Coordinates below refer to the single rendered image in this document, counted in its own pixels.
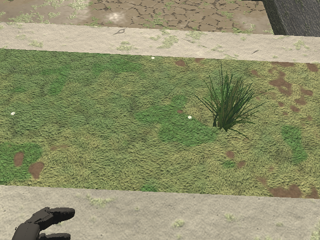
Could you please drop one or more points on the left robot hand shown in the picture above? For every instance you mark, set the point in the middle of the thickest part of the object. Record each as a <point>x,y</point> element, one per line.
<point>41,220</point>

